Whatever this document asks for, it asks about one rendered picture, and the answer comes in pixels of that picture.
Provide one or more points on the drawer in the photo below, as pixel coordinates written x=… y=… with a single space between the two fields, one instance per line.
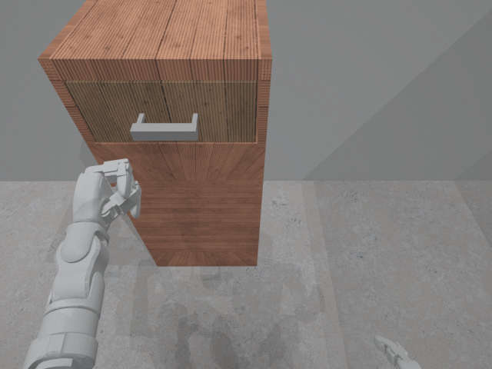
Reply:
x=227 y=109

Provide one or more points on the robot left hand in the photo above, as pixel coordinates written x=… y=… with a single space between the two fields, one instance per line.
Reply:
x=95 y=201

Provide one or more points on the robot right hand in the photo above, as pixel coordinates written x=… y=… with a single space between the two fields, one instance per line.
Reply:
x=395 y=354

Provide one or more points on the handle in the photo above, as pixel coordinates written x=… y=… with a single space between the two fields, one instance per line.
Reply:
x=141 y=131

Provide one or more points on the robot left forearm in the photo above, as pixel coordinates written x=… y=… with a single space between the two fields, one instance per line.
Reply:
x=66 y=338

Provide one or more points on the cabinet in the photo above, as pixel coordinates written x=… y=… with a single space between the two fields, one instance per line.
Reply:
x=200 y=201

